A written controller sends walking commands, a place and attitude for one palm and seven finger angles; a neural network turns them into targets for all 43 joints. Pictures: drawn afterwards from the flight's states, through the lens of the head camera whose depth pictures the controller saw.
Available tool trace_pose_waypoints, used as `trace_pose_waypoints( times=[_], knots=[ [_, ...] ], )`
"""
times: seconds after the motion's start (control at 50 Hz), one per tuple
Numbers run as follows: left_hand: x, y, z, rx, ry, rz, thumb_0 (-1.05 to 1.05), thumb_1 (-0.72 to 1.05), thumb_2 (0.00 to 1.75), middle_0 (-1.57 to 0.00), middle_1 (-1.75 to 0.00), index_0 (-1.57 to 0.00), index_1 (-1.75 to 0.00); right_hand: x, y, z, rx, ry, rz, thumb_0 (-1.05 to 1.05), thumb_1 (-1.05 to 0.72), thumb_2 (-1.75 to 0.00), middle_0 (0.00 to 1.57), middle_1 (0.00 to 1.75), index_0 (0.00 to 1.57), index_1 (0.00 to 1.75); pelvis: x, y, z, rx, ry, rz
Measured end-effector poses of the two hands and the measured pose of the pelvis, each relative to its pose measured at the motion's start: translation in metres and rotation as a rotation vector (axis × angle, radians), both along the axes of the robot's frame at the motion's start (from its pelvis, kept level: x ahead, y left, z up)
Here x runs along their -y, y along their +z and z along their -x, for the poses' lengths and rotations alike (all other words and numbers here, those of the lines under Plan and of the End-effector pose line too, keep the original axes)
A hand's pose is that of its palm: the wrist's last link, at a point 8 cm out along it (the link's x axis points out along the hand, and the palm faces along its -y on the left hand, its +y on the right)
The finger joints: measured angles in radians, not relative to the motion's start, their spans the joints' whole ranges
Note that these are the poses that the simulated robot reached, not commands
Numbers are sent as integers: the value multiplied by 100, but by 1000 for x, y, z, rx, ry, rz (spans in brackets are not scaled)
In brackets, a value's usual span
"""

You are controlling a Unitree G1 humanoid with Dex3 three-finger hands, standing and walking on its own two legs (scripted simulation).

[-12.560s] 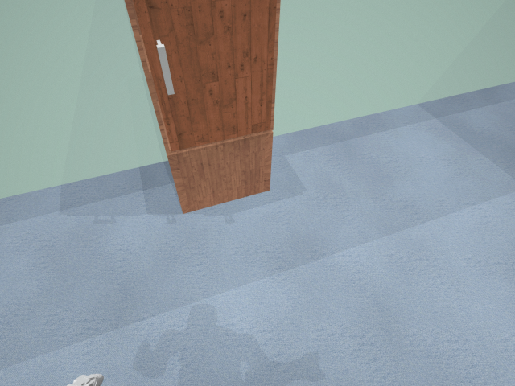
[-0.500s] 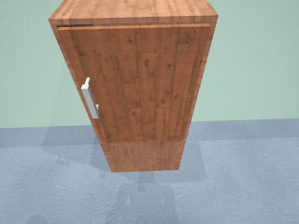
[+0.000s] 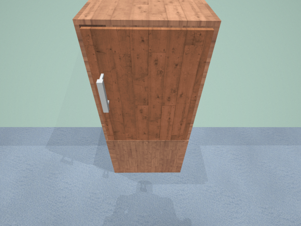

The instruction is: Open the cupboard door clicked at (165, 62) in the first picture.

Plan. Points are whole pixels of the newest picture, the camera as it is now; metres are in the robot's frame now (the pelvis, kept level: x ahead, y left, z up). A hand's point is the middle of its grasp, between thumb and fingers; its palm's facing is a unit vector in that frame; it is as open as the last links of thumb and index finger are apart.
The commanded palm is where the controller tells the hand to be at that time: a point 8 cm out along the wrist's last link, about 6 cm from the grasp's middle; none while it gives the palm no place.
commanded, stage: come to a stop and stand still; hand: left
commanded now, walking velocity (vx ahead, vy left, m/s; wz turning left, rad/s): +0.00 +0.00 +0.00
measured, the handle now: (104, 93) +0.58 +0.22 +0.01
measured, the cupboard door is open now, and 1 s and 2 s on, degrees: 0 0 0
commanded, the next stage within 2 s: look again from close up in 0.36 s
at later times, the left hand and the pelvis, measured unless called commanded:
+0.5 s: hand out of the picture -0.03 +0.16 -0.17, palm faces +0.06 -0.99 -0.15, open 7.4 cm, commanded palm none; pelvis -0.01 +0.01 +0.00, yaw +2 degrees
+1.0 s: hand out of the picture +0.02 +0.17 -0.17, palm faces +0.05 -0.98 -0.19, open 7.3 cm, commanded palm none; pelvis +0.02 +0.01 +0.01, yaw +1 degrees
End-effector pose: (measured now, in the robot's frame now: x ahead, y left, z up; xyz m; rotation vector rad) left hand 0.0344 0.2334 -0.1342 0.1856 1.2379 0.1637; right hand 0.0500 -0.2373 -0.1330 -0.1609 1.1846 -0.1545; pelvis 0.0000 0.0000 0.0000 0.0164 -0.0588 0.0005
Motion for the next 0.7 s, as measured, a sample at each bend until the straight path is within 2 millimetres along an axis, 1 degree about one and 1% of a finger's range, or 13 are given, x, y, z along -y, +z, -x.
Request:
trace_pose_waypoints(
  times=[0.08, 0.18, 0.24, 0.28, 0.38, 0.48, 0.58, 0.7],
  knots=[
    [-1, 1, 29, -45, 25, 0, 0, 91, 90, -20, -30, -20, -30, -7, -3, 13, -28, 14, -20, 1, -91, -90, 20, 30, 19, 30, -1, 1, 5, -2, 9, 2],
    [3, -1, 62, -116, 58, 12, 0, 91, 90, -20, -30, -20, -30, -14, -6, 35, -89, 13, -37, 1, -91, -90, 20, 30, 20, 30, -1, 3, 9, -13, 20, 6],
    [8, -3, 76, -151, 70, 29, 0, 91, 90, -20, -30, -20, -30, -17, -8, 51, -133, 4, -42, 1, -91, -90, 20, 30, 20, 30, -1, 3, 11, -18, 24, 9],
    [12, -4, 81, -167, 74, 42, 0, 91, 90, -20, -30, -20, -30, -20, -8, 63, -163, -5, -43, 1, -91, -90, 20, 30, 20, 30, -2, 4, 12, -20, 26, 10],
    [20, -7, 81, -175, 74, 71, 0, 91, 90, -20, -30, -20, -30, -26, -8, 87, -231, -24, -46, 1, -91, -90, 20, 30, 20, 30, -4, 4, 12, -23, 29, 10],
    [25, -10, 70, -152, 68, 89, 0, 91, 90, -20, -30, -20, -30, -32, -8, 99, -267, -37, -51, 1, -91, -90, 20, 30, 19, 30, -7, 4, 11, -22, 32, 7],
    [21, -11, 60, -144, 61, 81, 1, 92, 90, -20, -30, -20, -30, -37, -8, 95, -267, -45, -57, 1, -91, -90, 20, 30, 19, 30, -8, 4, 6, -24, 31, 6],
    [15, -8, 49, -133, 62, 66, 1, 92, 90, -20, -30, -20, -30, -41, -9, 76, -240, -37, -65, 1, -91, -90, 20, 30, 20, 30, -9, 5, -3, -27, 30, 7]
  ],
)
